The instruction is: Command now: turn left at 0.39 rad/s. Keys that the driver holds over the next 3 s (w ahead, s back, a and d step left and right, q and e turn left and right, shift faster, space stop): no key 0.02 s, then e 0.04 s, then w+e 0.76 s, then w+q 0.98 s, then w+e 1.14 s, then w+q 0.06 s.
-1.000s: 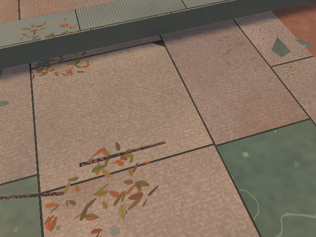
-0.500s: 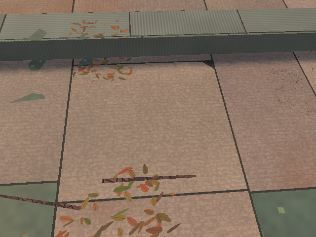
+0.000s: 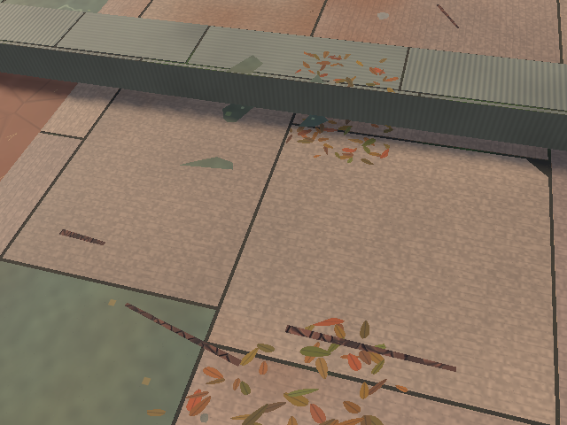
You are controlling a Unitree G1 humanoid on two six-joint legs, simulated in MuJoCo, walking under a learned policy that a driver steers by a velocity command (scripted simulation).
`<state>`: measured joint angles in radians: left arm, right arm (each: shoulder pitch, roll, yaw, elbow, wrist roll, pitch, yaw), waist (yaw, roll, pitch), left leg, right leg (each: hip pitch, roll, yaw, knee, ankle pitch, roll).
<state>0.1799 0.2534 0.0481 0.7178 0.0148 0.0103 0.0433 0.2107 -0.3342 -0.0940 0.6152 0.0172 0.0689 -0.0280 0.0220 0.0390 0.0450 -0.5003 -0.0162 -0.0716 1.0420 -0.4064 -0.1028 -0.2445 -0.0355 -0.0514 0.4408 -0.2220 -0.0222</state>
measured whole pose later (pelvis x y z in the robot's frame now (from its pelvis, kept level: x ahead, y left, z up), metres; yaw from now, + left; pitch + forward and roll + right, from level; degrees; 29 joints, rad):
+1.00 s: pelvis +0.33 -0.13 +0.00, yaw -22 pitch +2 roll +0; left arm 0.34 0.28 0.04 0.76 -0.01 -0.07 0.00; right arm 0.09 -0.28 -0.05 0.68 0.01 -0.10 0.03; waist 0.07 0.05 0.02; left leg -0.65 0.06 -0.02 0.57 0.16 -0.02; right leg 0.00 0.11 0.09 0.26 -0.28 -0.10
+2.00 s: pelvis +0.89 -0.25 +0.00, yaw +5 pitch +2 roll -1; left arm 0.47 0.26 0.04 0.89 0.02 -0.08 -0.02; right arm 0.05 -0.27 -0.02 0.70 -0.05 -0.02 0.06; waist 0.10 0.04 0.02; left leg -0.54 0.04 0.01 0.64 -0.15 0.03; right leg -0.01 0.00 -0.10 0.27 -0.29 -0.01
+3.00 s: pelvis +1.39 -0.31 +0.01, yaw -28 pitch +5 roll +2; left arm 0.52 0.19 0.02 0.95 0.00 -0.04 0.04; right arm -0.08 -0.08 0.09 0.47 -0.04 0.00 0.01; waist 0.07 -0.01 0.02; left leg -1.03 0.01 0.12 1.33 -0.46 0.07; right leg 0.04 0.06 0.17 0.15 -0.20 -0.12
